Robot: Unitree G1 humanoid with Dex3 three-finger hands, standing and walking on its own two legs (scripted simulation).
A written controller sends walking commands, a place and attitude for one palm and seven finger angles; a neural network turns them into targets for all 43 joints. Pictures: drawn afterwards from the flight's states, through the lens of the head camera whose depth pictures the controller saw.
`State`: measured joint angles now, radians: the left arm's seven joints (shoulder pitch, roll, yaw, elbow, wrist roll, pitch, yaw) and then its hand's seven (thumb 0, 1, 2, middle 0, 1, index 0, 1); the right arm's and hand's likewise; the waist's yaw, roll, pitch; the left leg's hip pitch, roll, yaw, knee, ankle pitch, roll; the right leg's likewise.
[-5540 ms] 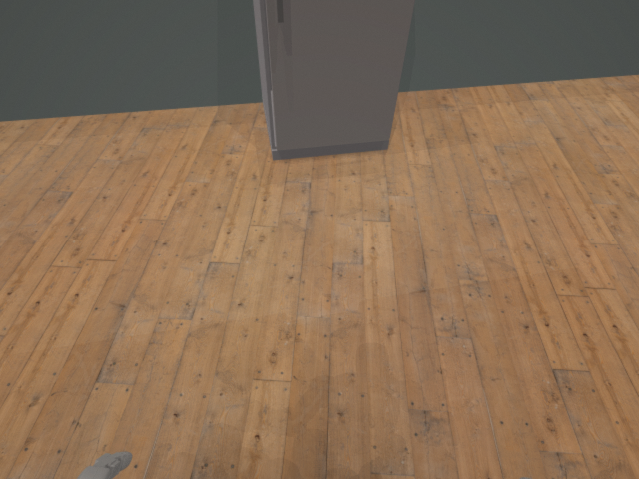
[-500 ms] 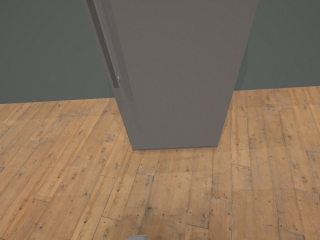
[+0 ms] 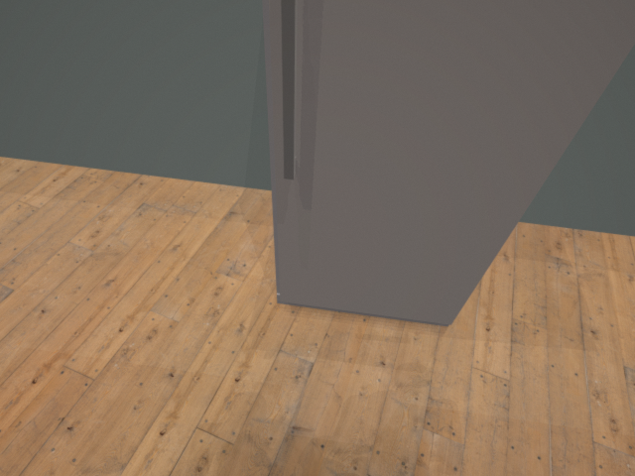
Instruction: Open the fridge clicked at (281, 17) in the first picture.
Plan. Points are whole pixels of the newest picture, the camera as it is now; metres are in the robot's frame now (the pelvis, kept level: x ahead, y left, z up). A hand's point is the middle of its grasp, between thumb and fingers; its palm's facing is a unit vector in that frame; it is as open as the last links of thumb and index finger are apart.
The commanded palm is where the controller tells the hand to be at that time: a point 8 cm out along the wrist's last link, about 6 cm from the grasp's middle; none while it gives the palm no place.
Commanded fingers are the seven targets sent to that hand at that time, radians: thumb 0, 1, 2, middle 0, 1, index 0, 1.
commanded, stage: take the last steps up to it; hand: left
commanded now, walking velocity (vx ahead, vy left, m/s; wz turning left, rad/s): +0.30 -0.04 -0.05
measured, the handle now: (291, 55) +0.72 +0.14 +0.18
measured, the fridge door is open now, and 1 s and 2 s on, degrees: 0 0 0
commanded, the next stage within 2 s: come to a stop and stand still in 0.54 s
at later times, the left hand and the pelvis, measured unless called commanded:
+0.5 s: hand (253, 381) +0.28 +0.13 -0.16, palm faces -0.02 -0.97 -0.22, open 7.3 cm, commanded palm none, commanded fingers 0.00 0.90 0.90 -0.20 -0.30 -0.20 -0.30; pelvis +0.17 -0.05 -0.01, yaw -1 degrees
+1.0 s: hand (239, 398) +0.26 +0.15 -0.18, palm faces +0.02 -0.98 -0.19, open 7.3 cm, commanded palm none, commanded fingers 0.00 0.90 0.90 -0.20 -0.30 -0.20 -0.30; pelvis +0.25 -0.02 +0.00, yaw -3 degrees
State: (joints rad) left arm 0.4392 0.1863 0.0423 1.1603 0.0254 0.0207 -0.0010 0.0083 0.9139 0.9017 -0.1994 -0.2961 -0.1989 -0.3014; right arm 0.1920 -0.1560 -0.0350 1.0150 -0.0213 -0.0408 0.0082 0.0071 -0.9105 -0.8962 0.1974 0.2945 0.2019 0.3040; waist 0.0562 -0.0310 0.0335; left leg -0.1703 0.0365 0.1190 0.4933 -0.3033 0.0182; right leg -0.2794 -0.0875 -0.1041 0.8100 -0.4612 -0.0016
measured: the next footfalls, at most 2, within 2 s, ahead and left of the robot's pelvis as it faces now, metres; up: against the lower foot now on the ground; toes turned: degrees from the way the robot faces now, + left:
right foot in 0.36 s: +0.27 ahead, -0.14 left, +0.00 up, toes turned -9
left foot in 0.78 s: +0.35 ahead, +0.09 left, +0.00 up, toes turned +5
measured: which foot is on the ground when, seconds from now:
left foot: down 0.00-0.38, up 0.40-0.76, down 0.78-1.00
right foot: up 0.00-0.34, down 0.36-0.88, up 0.90-1.00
